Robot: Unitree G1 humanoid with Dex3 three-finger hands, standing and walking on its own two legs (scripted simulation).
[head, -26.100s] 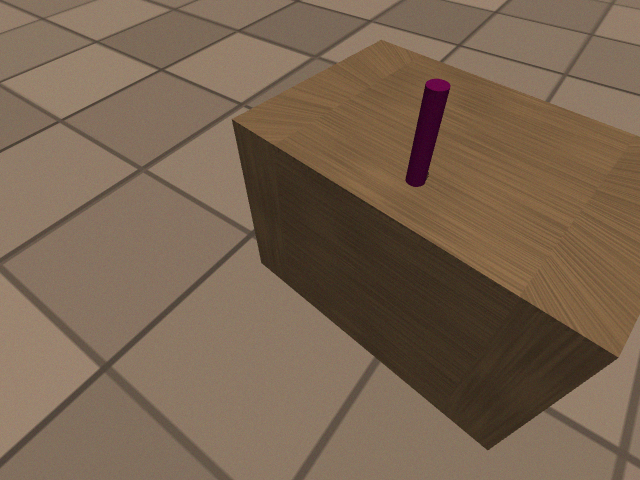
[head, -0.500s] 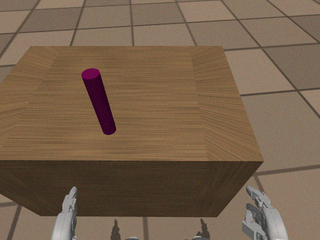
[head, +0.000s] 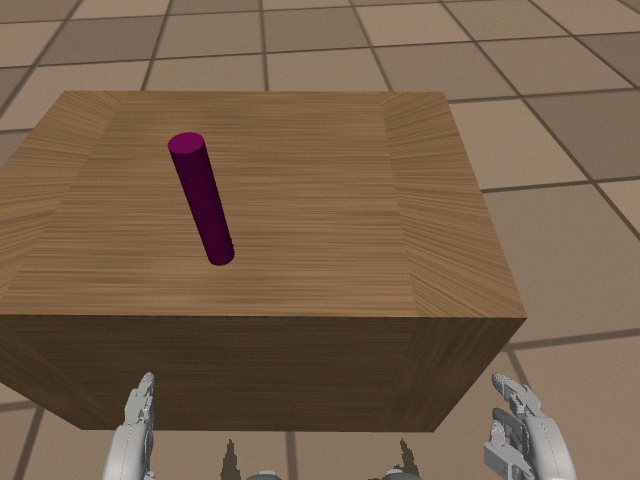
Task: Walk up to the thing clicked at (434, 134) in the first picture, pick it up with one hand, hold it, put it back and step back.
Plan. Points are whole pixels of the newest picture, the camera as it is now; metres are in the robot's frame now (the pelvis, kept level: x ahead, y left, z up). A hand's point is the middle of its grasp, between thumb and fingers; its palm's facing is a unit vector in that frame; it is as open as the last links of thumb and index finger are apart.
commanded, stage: home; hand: left
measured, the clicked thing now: (206, 207) +0.49 +0.18 +0.06
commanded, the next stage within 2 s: stand in 0.92 s
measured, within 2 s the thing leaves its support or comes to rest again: neither
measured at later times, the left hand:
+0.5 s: hand (184, 458) +0.17 +0.18 -0.04, palm faces +0.13 -0.96 -0.24, open 17.5 cm
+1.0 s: hand out of the picture +0.07 +0.25 -0.11, palm faces -0.03 -0.92 -0.38, open 17.5 cm
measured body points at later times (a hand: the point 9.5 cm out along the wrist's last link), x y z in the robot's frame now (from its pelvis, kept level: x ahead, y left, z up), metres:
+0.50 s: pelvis +0.00 +0.00 +0.00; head +0.02 +0.01 +0.45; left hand +0.16 +0.23 -0.02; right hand +0.16 -0.24 -0.05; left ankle +0.02 +0.13 -0.67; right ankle +0.02 -0.14 -0.67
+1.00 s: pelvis +0.00 +0.00 +0.03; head +0.01 +0.00 +0.48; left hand +0.08 +0.30 -0.08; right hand +0.09 -0.30 -0.08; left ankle +0.02 +0.13 -0.67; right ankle +0.02 -0.14 -0.67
